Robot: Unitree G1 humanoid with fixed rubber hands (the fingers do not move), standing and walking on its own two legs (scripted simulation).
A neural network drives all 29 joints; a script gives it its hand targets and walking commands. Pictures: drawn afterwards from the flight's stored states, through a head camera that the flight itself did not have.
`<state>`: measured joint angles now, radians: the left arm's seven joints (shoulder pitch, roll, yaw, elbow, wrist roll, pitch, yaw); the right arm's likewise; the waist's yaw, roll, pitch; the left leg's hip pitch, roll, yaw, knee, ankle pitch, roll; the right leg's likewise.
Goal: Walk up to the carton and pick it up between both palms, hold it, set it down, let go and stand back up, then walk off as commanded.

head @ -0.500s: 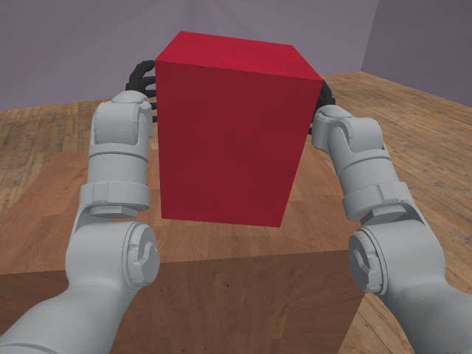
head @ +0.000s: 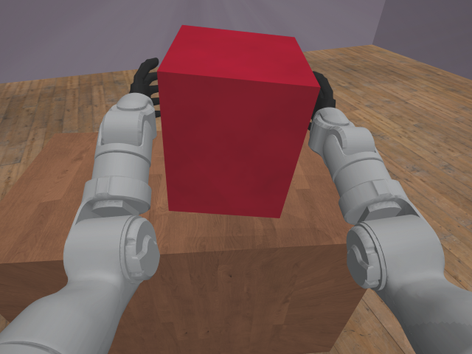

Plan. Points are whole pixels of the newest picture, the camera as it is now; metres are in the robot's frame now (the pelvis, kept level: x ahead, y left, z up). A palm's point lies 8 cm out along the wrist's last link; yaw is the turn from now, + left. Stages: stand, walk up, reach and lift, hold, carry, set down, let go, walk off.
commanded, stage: set down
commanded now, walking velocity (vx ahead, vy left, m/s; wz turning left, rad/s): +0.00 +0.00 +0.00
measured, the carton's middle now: (231, 123) +0.43 +0.01 +0.23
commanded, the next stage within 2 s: none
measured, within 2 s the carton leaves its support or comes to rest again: neither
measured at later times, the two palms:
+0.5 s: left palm (147, 122) +0.42 +0.15 +0.24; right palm (314, 129) +0.41 -0.14 +0.23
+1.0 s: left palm (159, 126) +0.44 +0.14 +0.22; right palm (318, 139) +0.41 -0.15 +0.20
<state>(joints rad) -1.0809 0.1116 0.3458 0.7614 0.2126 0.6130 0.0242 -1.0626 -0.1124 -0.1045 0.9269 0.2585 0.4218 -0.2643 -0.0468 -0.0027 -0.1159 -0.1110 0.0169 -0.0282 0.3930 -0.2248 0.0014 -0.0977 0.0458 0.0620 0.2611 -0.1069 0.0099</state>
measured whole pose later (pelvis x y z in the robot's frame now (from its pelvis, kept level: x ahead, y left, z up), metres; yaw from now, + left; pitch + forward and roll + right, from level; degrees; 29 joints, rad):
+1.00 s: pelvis +0.01 +0.01 +0.00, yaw +0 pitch -2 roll -2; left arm -1.01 0.13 0.28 0.88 0.17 0.37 0.04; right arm -0.98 -0.08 -0.10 0.95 0.23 0.23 -0.28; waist -0.09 0.00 -0.05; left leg -0.11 0.01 -0.03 0.39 -0.24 0.00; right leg -0.08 0.04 0.06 0.23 -0.11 0.01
